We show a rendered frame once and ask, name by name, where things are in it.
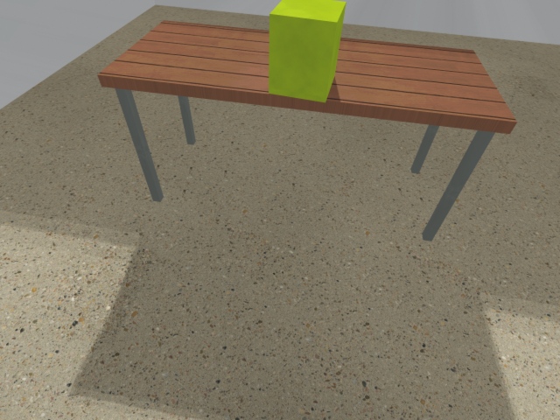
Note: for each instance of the table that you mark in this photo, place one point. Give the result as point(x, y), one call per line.
point(424, 84)

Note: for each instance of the carton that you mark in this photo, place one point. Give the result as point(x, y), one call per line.
point(304, 42)

